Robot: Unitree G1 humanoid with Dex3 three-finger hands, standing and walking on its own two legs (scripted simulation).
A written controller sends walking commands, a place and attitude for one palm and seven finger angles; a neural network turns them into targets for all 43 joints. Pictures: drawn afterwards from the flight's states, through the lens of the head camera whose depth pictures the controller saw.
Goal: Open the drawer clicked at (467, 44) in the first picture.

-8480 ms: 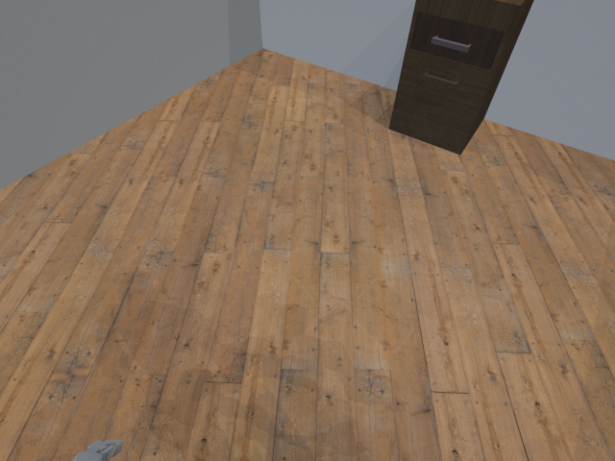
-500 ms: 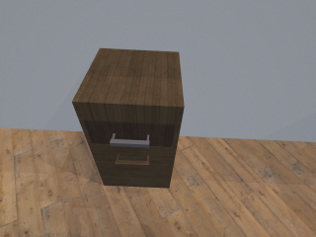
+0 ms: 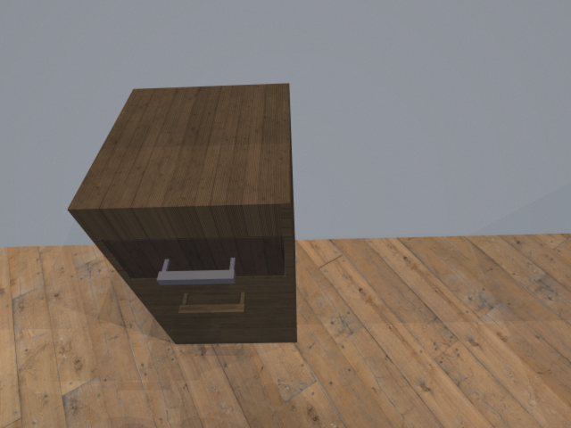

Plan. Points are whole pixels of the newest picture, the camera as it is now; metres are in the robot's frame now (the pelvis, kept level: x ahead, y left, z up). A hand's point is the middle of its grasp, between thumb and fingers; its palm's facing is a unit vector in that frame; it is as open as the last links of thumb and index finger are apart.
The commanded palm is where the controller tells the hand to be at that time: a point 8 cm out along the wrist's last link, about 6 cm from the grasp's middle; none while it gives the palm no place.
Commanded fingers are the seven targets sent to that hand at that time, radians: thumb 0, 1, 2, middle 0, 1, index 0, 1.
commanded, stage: come to a stop and stand still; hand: left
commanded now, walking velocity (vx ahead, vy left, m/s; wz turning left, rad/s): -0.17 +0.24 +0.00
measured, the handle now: (198, 269) +0.48 +0.23 -0.21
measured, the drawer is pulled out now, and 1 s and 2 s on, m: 0.00 0.00 0.00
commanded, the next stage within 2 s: look again from close up in 0.78 s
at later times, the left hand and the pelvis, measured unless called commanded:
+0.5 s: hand out of the picture +0.01 +0.20 -0.17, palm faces +0.05 -0.97 -0.26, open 7.3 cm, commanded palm none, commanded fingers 0.00 0.90 0.90 -0.20 -0.30 -0.20 -0.30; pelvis -0.01 +0.01 -0.01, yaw +2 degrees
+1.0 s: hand out of the picture -0.04 +0.18 -0.17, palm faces +0.03 -0.98 -0.18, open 7.4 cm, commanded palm none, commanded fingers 0.00 0.90 0.90 -0.20 -0.30 -0.20 -0.30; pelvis -0.02 +0.01 +0.01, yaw +1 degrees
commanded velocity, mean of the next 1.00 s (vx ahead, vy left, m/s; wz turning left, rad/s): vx -0.03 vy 0.03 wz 0.00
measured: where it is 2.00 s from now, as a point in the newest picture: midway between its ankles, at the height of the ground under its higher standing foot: outside the picture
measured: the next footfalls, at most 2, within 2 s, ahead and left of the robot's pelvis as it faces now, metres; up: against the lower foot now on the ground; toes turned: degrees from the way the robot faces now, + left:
left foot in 0.22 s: +0.06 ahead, +0.08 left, +0.00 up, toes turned +4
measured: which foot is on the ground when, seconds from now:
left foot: up 0.00-0.20, down 0.22-1.00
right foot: down 0.00-1.00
